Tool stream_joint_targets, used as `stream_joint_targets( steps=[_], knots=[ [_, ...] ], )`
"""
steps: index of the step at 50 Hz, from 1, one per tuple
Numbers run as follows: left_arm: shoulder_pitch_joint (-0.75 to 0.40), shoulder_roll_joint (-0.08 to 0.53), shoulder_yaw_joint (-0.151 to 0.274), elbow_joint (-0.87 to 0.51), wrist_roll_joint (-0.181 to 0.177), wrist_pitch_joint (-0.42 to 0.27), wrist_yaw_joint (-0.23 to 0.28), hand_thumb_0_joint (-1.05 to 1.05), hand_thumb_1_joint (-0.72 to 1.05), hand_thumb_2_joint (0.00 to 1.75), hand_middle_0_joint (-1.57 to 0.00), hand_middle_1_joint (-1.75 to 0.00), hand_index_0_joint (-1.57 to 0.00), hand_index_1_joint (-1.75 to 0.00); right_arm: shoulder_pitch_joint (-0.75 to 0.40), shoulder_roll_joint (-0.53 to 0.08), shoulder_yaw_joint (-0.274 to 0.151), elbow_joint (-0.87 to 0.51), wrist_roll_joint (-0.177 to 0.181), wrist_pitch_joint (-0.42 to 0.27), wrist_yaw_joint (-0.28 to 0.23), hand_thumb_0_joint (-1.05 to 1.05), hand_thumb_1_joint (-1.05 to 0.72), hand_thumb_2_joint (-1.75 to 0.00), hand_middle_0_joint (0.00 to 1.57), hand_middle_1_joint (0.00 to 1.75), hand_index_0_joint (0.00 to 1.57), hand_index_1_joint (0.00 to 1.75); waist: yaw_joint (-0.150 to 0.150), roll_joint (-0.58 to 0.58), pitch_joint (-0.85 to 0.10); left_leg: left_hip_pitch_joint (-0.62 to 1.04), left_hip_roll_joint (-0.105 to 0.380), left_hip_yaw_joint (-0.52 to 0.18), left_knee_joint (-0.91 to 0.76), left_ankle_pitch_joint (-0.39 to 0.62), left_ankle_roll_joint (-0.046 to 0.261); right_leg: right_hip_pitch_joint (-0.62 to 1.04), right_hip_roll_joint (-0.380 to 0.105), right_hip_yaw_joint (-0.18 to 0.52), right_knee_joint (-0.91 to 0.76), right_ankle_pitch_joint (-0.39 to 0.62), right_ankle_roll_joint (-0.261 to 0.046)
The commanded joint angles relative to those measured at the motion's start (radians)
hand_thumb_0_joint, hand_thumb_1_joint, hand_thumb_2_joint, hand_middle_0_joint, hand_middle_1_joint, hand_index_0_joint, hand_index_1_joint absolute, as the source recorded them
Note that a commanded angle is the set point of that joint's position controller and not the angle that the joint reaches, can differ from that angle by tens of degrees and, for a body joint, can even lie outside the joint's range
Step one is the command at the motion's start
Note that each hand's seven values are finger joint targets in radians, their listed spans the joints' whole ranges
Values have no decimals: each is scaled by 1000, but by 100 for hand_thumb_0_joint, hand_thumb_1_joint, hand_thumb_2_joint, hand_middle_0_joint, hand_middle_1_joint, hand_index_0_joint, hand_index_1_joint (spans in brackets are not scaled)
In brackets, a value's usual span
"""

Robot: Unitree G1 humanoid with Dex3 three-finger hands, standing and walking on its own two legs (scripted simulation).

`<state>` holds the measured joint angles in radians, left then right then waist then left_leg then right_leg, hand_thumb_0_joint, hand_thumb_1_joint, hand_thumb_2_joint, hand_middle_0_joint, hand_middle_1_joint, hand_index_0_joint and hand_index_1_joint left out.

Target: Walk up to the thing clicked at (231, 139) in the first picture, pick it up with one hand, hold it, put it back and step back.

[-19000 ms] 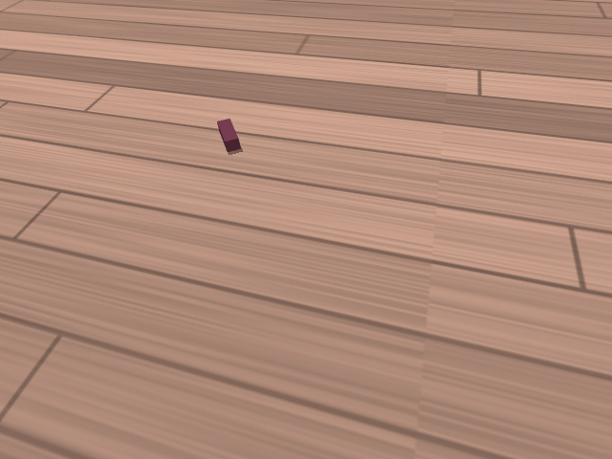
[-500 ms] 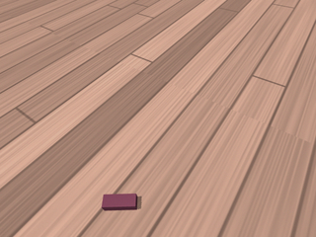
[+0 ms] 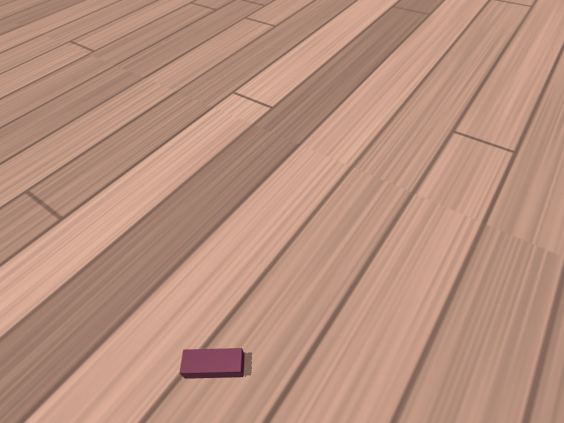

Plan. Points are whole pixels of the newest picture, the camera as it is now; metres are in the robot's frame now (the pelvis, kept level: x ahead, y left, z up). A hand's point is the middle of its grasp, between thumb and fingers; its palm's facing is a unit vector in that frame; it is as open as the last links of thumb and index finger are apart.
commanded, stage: stand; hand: left
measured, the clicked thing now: (213, 363) +0.41 +0.30 -0.75
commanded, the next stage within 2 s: none
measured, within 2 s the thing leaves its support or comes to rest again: neither
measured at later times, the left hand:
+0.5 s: hand out of the picture +0.09 +0.25 -0.15, palm faces -0.02 -0.94 -0.35, open 7.4 cm
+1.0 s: hand out of the picture +0.06 +0.25 -0.15, palm faces -0.02 -0.94 -0.35, open 7.4 cm
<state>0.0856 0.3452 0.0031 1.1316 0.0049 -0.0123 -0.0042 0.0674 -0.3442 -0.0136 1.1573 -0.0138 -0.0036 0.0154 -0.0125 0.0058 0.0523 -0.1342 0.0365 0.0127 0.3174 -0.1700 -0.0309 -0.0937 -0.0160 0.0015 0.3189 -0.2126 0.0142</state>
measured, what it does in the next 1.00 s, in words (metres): stands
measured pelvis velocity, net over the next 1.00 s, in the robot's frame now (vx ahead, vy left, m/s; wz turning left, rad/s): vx -0.01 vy -0.01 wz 0.00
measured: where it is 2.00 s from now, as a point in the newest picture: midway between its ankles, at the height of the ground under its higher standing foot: outside the picture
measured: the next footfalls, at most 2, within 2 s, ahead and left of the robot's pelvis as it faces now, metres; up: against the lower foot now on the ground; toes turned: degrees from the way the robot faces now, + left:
none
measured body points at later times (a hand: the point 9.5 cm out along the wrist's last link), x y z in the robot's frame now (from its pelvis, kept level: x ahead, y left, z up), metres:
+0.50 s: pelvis +0.01 +0.00 +0.00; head +0.02 -0.01 +0.45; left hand +0.09 +0.30 -0.13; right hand +0.09 -0.30 -0.13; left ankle +0.00 +0.14 -0.75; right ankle -0.03 -0.13 -0.75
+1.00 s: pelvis -0.01 -0.01 +0.00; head +0.00 -0.01 +0.45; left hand +0.06 +0.30 -0.13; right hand +0.07 -0.31 -0.14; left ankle +0.00 +0.14 -0.75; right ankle -0.03 -0.13 -0.75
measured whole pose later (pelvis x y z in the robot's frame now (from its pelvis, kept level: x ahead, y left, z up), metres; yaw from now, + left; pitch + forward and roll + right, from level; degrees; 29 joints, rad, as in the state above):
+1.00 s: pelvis -0.01 -0.01 +0.00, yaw +0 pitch -2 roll +0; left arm 0.12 0.35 0.00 1.13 0.01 0.00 -0.01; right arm 0.10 -0.35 -0.01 1.14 -0.01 0.00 0.01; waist 0.00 0.01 0.05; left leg -0.11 0.04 0.01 0.30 -0.15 -0.04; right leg -0.07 -0.01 0.00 0.31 -0.20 0.00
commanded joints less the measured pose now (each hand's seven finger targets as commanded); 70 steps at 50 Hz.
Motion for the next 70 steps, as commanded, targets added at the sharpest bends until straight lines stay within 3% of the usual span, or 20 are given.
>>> stream_joint_targets(
  steps=[1, 6, 11, 16, 21, 33, 43, 58, 61, 70],
  knots=[
    [-30, 215, 45, -59, 2, -25, 16, 0, 90, 90, -20, -30, -20, -30, -34, -218, -34, -62, 5, -21, -17, 0, -90, -90, 20, 30, 20, 30, 0, -16, -129, 69, 105, -71, -9, 221, 37, 21, -122, 72, -39, 269, -23],
    [-32, 215, 47, -59, -1, -21, 17, 0, 90, 90, -20, -30, -20, -30, -41, -215, -31, -63, 5, -25, -23, 0, -90, -90, 20, 30, 20, 30, 4, 1, -140, 89, 113, -67, -2, 316, 36, 43, -122, 65, -22, 350, -26],
    [-40, 214, 49, -60, 1, -19, 18, 0, 90, 90, -20, -30, -20, -30, -42, -216, -31, -69, 6, -21, -23, 0, -90, -90, 20, 30, 20, 30, 1, -4, -116, 81, 107, -63, -18, 238, 32, 25, -118, 64, -42, 273, -23],
    [-29, 218, 50, -60, 2, -20, 18, 0, 90, 90, -20, -30, -20, -30, -45, -210, -30, -72, 6, -23, -23, 0, -90, -90, 20, 30, 20, 30, 4, -14, -115, 94, 111, -67, -12, 287, 33, 30, -117, 60, -36, 319, -25],
    [-30, 217, 48, -60, 1, -21, 18, 0, 90, 90, -20, -30, -20, -30, -39, -213, -29, -75, 8, -19, -22, 0, -90, -90, 20, 30, 20, 30, 1, -6, -103, 85, 106, -64, -19, 220, 35, 25, -120, 68, -54, 264, -25],
    [-21, 224, 50, -66, 3, -20, 17, 0, 90, 90, -20, -30, -20, -30, -23, -216, -28, -80, 6, -23, -23, 0, -90, -90, 20, 30, 20, 30, 4, -12, -100, 88, 107, -65, -22, 230, 34, 16, -117, 66, -48, 267, -30],
    [-9, 224, 48, -58, 4, -14, 12, 0, 90, 90, -20, -30, -20, -30, -15, -218, -26, -77, 4, -24, -22, 0, -90, -90, 20, 30, 20, 30, 9, -8, -68, 65, 105, -74, -47, 121, 39, -15, -111, 72, -67, 129, -31],
    [4, 227, 43, -64, 3, -20, 13, 0, 90, 90, -20, -30, -20, -30, 3, -217, -27, -75, 5, -23, -19, 0, -90, -90, 20, 30, 20, 30, 8, -20, -66, 66, 102, -75, -38, 146, 38, -23, -112, 76, -68, 169, -31],
    [-3, 229, 44, -66, 4, -18, 13, 0, 90, 90, -20, -30, -20, -30, 7, -216, -26, -77, 3, -21, -19, 0, -90, -90, 20, 30, 20, 30, 5, -17, -59, 47, 97, -73, -44, 97, 37, -24, -113, 79, -74, 116, -34],
    [5, 225, 40, -67, 3, -17, 12, 0, 90, 90, -20, -30, -20, -30, 9, -221, -25, -74, 4, -25, -19, 0, -90, -90, 20, 30, 20, 30, 9, 0, -52, 45, 104, -80, -47, 108, 38, -32, -112, 81, -70, 113, -34]
  ],
)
